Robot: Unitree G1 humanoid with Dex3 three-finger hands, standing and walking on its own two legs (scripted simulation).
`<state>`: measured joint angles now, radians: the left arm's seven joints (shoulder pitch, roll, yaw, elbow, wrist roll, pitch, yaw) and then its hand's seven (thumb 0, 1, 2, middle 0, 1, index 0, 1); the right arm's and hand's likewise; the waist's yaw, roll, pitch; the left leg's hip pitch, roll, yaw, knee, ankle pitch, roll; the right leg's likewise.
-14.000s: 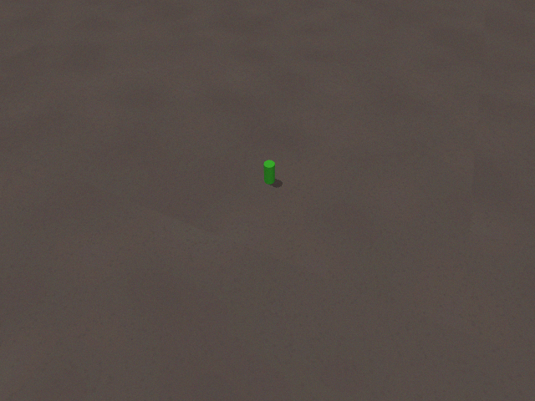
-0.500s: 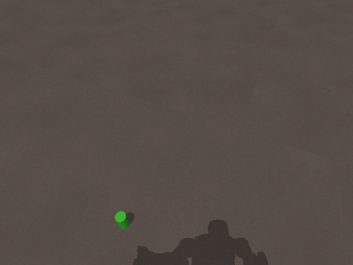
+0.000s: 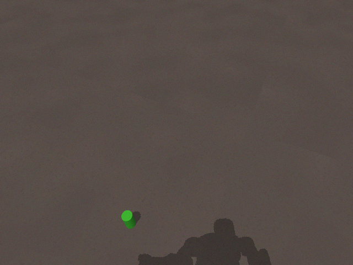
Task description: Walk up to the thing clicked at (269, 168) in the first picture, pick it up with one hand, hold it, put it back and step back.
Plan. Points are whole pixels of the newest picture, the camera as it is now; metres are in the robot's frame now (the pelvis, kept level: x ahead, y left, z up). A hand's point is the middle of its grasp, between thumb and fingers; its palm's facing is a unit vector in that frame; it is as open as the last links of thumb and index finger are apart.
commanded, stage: stand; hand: left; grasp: from above
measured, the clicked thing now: (128, 219) +0.47 +0.29 -0.72
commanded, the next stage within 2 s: rise first in 0.90 s
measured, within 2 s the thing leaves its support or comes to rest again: neither
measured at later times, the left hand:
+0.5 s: hand out of the picture +0.11 +0.25 -0.15, palm faces -0.02 -0.94 -0.35, open 7.3 cm
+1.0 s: hand out of the picture +0.10 +0.25 -0.15, palm faces -0.03 -0.94 -0.35, open 7.3 cm
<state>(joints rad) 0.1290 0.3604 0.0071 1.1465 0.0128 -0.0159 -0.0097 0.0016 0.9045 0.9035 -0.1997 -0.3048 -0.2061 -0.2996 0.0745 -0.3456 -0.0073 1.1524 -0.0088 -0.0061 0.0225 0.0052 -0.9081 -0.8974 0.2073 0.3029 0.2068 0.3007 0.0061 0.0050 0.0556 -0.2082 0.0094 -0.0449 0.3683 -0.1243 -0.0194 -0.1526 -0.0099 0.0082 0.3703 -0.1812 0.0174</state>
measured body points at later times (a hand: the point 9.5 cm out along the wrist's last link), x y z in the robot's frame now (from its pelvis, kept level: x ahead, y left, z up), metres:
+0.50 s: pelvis +0.02 -0.01 +0.00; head +0.02 -0.01 +0.45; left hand +0.11 +0.30 -0.13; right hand +0.11 -0.30 -0.13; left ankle +0.05 +0.13 -0.74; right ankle +0.01 -0.13 -0.74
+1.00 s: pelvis +0.02 -0.01 +0.00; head +0.03 -0.01 +0.45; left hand +0.10 +0.30 -0.13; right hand +0.10 -0.31 -0.13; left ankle +0.05 +0.13 -0.74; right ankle +0.01 -0.13 -0.74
